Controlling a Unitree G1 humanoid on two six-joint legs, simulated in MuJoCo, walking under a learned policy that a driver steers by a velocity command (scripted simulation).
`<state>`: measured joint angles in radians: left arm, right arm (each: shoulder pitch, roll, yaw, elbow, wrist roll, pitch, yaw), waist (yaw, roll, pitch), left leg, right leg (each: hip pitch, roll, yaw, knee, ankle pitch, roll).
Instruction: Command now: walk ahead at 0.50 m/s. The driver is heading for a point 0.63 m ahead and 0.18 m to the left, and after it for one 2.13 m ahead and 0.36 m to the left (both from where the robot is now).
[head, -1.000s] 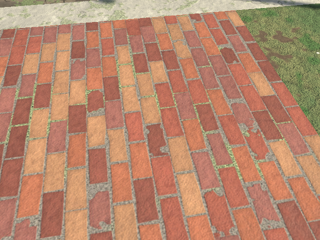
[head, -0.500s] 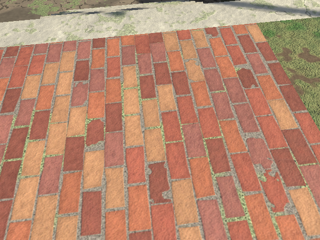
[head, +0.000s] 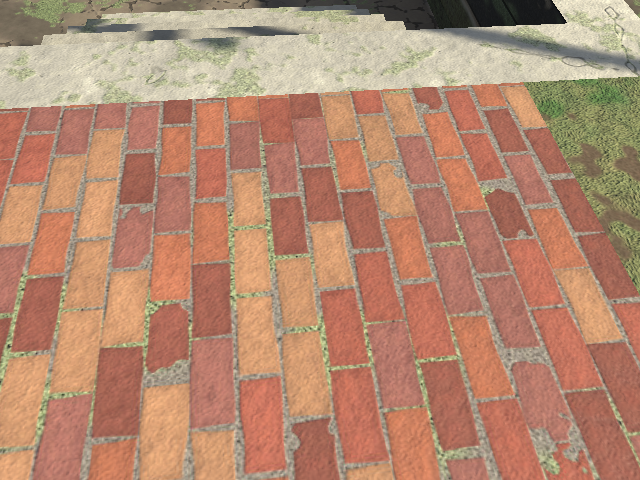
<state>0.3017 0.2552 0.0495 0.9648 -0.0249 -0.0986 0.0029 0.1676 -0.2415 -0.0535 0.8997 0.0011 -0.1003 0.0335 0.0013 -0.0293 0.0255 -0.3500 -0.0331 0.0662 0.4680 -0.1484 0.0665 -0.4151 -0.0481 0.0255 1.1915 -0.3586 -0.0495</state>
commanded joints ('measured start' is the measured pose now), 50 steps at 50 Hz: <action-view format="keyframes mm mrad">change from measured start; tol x32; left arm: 1 35 60 25 -54 7 7 10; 16 -403 39 13 -206 5 -4 -30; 23 148 250 84 -89 34 -19 -20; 50 23 22 21 -141 45 7 14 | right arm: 1 28 -78 -12 -23 -10 -15 4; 23 325 1 16 38 19 6 -40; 44 -181 -46 -28 -176 22 65 20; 50 227 -361 -137 -101 32 65 -11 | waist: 1 15 107 -65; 18 -53 103 55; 23 106 -270 -455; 41 57 -5 77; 50 -49 311 -266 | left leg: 1 167 260 -303 -303 77 167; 21 246 192 -154 135 442 57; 23 -313 -20 -151 739 -449 -28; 24 -391 43 -217 841 -411 -18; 44 -365 136 -21 210 61 12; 48 118 -28 83 114 -10 109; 50 681 309 -710 -58 -174 340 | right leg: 1 -165 -103 47 -25 92 -6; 17 -261 -32 -5 -679 357 18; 21 322 -11 -11 -701 327 -56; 23 863 -401 645 -830 147 -233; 30 236 -226 65 -1047 272 -117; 43 471 -266 -217 -1023 452 -92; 48 432 -216 -302 -508 1011 -17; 50 -249 47 -172 135 -214 93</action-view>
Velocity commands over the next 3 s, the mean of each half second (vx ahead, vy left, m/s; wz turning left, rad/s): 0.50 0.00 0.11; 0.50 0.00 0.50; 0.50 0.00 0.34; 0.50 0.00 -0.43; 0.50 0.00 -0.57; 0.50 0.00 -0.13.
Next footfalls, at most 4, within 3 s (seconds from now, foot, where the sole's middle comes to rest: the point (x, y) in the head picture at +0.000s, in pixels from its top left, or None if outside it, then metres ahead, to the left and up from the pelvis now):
0.42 right None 0.41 -0.16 -0.77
0.98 left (252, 406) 0.63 0.16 -0.77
1.50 right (267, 267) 1.00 0.15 -0.77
2.00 left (166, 214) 1.18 0.43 -0.77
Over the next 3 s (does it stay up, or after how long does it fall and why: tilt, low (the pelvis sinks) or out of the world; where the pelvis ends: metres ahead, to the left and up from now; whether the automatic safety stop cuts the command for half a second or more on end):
stays up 1.64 0.26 -0.02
